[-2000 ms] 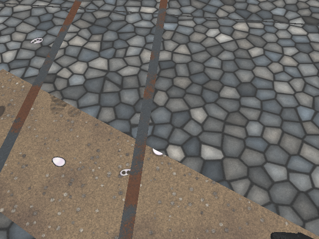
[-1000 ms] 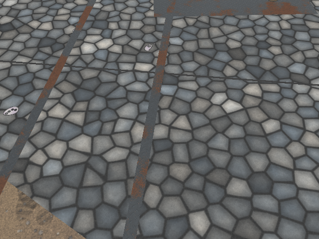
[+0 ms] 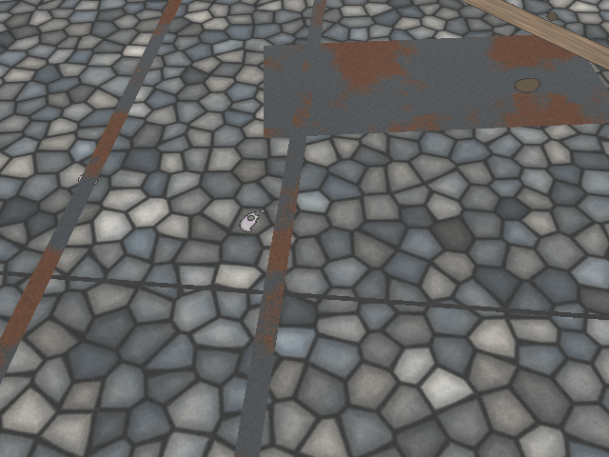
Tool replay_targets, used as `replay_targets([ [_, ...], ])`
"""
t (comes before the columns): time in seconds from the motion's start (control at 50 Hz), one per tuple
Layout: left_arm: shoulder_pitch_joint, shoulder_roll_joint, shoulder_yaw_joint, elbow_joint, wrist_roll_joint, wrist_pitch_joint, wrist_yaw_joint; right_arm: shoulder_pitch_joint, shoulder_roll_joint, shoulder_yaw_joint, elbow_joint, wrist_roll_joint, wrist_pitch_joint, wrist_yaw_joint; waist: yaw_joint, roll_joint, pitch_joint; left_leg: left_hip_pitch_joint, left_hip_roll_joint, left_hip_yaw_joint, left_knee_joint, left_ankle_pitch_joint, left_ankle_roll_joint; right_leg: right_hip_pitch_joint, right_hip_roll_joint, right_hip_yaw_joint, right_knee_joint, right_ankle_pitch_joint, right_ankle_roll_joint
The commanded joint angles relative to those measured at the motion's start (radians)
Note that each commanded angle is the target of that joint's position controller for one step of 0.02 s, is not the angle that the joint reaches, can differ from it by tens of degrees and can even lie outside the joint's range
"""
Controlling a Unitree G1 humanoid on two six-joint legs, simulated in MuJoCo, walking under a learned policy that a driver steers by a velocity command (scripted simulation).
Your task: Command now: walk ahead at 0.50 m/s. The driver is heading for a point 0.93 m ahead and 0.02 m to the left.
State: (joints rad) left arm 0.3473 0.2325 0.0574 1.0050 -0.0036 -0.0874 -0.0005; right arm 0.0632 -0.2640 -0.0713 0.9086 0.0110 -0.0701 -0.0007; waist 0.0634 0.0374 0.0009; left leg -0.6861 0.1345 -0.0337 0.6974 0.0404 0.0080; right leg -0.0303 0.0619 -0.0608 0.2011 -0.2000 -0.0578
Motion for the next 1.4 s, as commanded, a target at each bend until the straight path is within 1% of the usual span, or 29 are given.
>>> replay_targets([
  [0.02,0.028,0.164,0.031,-0.028,-0.009,-0.005,0.008,-0.122,-0.035,0.005,-0.076,0.006,-0.013,0.014,0.007,-0.091,0.073,0.028,-0.033,0.037,-0.105,0.065,0.001,-0.037,-0.262,0.111,-0.084,0.210,-0.136],
  [0.12,0.045,0.188,0.045,-0.004,-0.015,0.021,0.016,-0.142,-0.074,0.001,-0.107,0.013,-0.028,0.041,-0.024,-0.116,0.066,0.072,-0.064,0.042,-0.189,-0.083,0.052,0.118,-0.334,0.122,0.029,0.379,-0.109],
  [0.16,0.000,0.189,0.044,-0.015,-0.017,0.031,0.017,0.049,-0.130,-0.030,-0.054,0.007,-0.030,0.038,-0.132,-0.128,-0.049,0.350,-0.128,0.096,-0.214,-0.103,0.092,0.095,-0.286,0.074,0.243,0.672,-0.074],
  [0.18,-0.001,0.158,0.031,-0.030,-0.008,0.033,0.018,0.233,-0.187,-0.054,-0.001,-0.001,-0.029,0.030,-0.199,-0.088,-0.176,0.639,-0.069,0.032,-0.175,-0.076,0.135,-0.047,-0.232,0.035,0.478,0.589,-0.042],
  [0.2,0.110,0.057,0.000,-0.045,0.002,0.016,0.009,0.367,-0.284,-0.078,0.026,-0.015,-0.023,0.023,-0.175,0.124,-0.332,1.051,0.190,-0.395,-0.205,-0.210,0.286,-0.460,-0.081,-0.008,0.884,0.197,0.033],
  [0.22,0.091,0.055,-0.005,-0.035,-0.003,-0.009,0.002,0.380,-0.228,-0.057,0.032,-0.002,-0.018,0.025,-0.181,0.212,-0.399,1.111,0.263,-0.690,-0.376,-0.320,0.325,-0.624,-0.006,0.122,1.067,-0.367,0.038],
  [0.24,0.005,0.142,0.020,-0.060,-0.033,-0.028,-0.004,0.305,-0.175,-0.038,0.021,0.004,-0.022,0.025,-0.177,0.157,-0.269,1.007,0.230,-0.583,-0.396,-0.393,0.276,-0.726,-0.072,0.172,1.148,-0.342,0.015],
  [0.26,-0.068,0.154,0.021,-0.081,-0.045,-0.035,-0.002,0.218,-0.141,-0.027,-0.004,0.000,-0.023,0.023,-0.154,0.094,-0.161,0.856,0.197,-0.448,-0.417,-0.359,0.243,-0.738,-0.128,0.139,1.126,-0.254,-0.001],
  [0.3,-0.091,0.141,0.033,-0.081,-0.024,-0.019,0.012,0.111,-0.080,-0.008,-0.016,-0.023,-0.033,0.028,-0.083,0.045,-0.048,0.591,0.126,-0.276,-0.487,-0.237,0.210,-0.630,-0.203,0.129,0.996,-0.119,-0.004],
  [0.38,-0.089,0.092,0.032,-0.084,-0.012,0.018,0.018,0.140,-0.107,-0.012,0.007,-0.019,-0.041,0.021,-0.046,0.039,0.001,0.480,0.095,-0.159,-0.575,-0.136,0.227,-0.598,-0.226,0.119,0.856,-0.009,0.024],
  [0.52,-0.324,0.066,0.021,-0.155,-0.007,0.007,-0.001,0.257,-0.130,-0.013,0.048,-0.005,-0.031,-0.008,-0.109,0.019,0.052,0.548,0.047,-0.021,-0.595,-0.039,0.185,-0.628,-0.180,0.068,0.463,0.320,0.054],
  [0.62,-0.450,0.071,0.008,-0.206,-0.016,-0.003,-0.029,0.344,-0.142,-0.020,0.092,0.003,-0.008,-0.011,-0.145,0.018,0.092,0.717,0.108,-0.023,-0.532,-0.002,0.182,-0.665,-0.153,0.061,0.336,0.256,0.032],
  [0.68,-0.400,0.111,0.019,-0.209,-0.019,-0.012,-0.041,0.323,-0.163,-0.030,0.093,0.006,0.007,-0.017,-0.093,0.048,0.055,0.785,0.138,-0.025,-0.435,0.211,0.155,-0.561,-0.119,0.042,0.299,0.142,-0.008],
  [0.72,-0.151,0.183,0.058,-0.134,-0.012,-0.013,-0.034,0.284,-0.148,-0.024,0.081,0.007,0.016,-0.018,0.033,0.045,-0.097,0.721,0.067,0.035,-0.156,0.462,0.113,-0.200,-0.063,-0.003,0.281,0.154,-0.058],
  [0.74,0.037,0.257,0.079,-0.094,0.002,-0.011,-0.024,0.296,-0.115,-0.008,0.057,-0.010,0.016,-0.018,0.087,-0.058,-0.249,0.503,0.006,0.078,0.155,0.198,0.077,0.125,-0.238,0.196,0.321,0.179,-0.122],
  [0.76,0.094,0.323,0.090,-0.069,-0.002,-0.006,-0.027,0.422,0.026,0.032,0.051,-0.013,-0.010,-0.004,0.014,-0.329,-0.376,0.096,-0.195,0.054,0.507,-0.510,0.011,0.456,-0.462,0.689,0.201,0.002,-0.296],
  [0.78,0.090,0.225,0.062,-0.075,-0.011,-0.005,-0.026,0.353,-0.075,0.011,0.059,0.012,-0.036,0.003,0.055,-0.249,-0.369,-0.025,-0.161,-0.084,0.632,-0.623,0.026,0.449,-0.445,0.772,0.116,-0.131,-0.276],
  [0.8,-0.002,0.183,0.049,-0.092,-0.012,-0.008,-0.020,0.249,-0.128,-0.003,0.026,0.037,-0.053,0.007,0.048,-0.210,-0.217,-0.100,-0.106,-0.068,0.651,-0.549,0.044,0.324,-0.412,0.619,0.101,-0.105,-0.227],
  [0.86,-0.158,0.101,0.021,-0.119,0.018,-0.017,-0.023,0.189,-0.109,-0.014,0.018,0.013,-0.040,-0.007,-0.048,-0.101,-0.058,0.043,0.005,-0.041,0.500,-0.358,0.045,-0.048,-0.317,0.360,0.018,0.120,-0.176],
  [1.0,-0.082,0.160,0.033,-0.080,0.005,-0.017,0.001,0.068,-0.055,-0.010,-0.029,-0.007,-0.004,-0.008,-0.057,-0.086,0.025,0.002,0.022,-0.012,0.154,-0.092,-0.005,-0.133,-0.277,0.187,-0.092,0.212,-0.172],
  [1.16,0.047,0.176,0.039,-0.018,-0.014,0.006,0.010,-0.160,-0.048,0.009,-0.102,0.010,-0.018,0.027,0.010,-0.096,0.082,0.034,-0.044,0.029,-0.156,0.011,0.017,0.027,-0.300,0.117,-0.041,0.221,-0.130],
  [1.22,0.019,0.195,0.048,-0.016,-0.014,0.023,0.016,-0.104,-0.091,-0.004,-0.101,0.006,-0.027,0.038,-0.046,-0.124,0.048,0.138,-0.080,0.047,-0.201,-0.093,0.057,0.099,-0.321,0.116,0.075,0.461,-0.095],
  [1.26,0.000,0.169,0.037,-0.029,-0.008,0.036,0.021,0.150,-0.171,-0.043,-0.024,-0.018,-0.033,0.032,-0.160,-0.106,-0.124,0.517,-0.104,0.069,-0.220,0.081,0.106,0.023,-0.223,0.048,0.398,0.672,-0.027],
  [1.28,0.051,0.116,0.016,-0.054,0.022,0.029,0.022,0.288,-0.257,-0.060,0.001,-0.040,-0.032,0.025,-0.164,0.057,-0.289,0.869,0.120,-0.179,-0.140,0.387,0.195,-0.246,-0.124,0.007,0.735,0.295,0.031],
  [1.3,0.174,0.021,-0.012,-0.024,0.012,0.013,0.014,0.304,-0.258,-0.054,0.017,-0.029,-0.022,0.031,-0.119,0.277,-0.430,1.081,0.301,-0.529,-0.239,0.461,0.348,-0.509,0.029,0.089,1.025,-0.455,0.078],
  [1.32,0.113,0.131,0.015,-0.014,-0.013,0.001,0.010,0.294,-0.184,-0.033,0.006,-0.011,-0.017,0.033,-0.151,0.144,-0.403,1.012,0.254,-0.479,-0.263,0.416,0.313,-0.553,-0.017,0.210,1.119,-0.471,0.069],
  [1.34,0.022,0.151,0.023,-0.042,-0.032,-0.001,0.012,0.200,-0.152,-0.021,-0.007,-0.007,-0.017,0.028,-0.132,0.107,-0.256,0.877,0.221,-0.329,-0.273,0.446,0.275,-0.618,-0.061,0.171,1.115,-0.411,0.063],
  [1.36,-0.025,0.143,0.022,-0.047,-0.025,0.005,0.021,0.125,-0.124,-0.010,-0.020,-0.014,-0.019,0.026,-0.103,0.027,-0.177,0.737,0.178,-0.239,-0.301,0.464,0.250,-0.599,-0.110,0.136,1.061,-0.336,0.067],
  [1.4,-0.023,0.119,0.029,-0.046,-0.009,0.035,0.034,0.054,-0.072,0.006,-0.018,-0.031,-0.021,0.025,-0.042,0.031,-0.119,0.523,0.128,-0.144,-0.368,0.442,0.225,-0.458,-0.164,0.131,0.949,-0.247,0.071],
])
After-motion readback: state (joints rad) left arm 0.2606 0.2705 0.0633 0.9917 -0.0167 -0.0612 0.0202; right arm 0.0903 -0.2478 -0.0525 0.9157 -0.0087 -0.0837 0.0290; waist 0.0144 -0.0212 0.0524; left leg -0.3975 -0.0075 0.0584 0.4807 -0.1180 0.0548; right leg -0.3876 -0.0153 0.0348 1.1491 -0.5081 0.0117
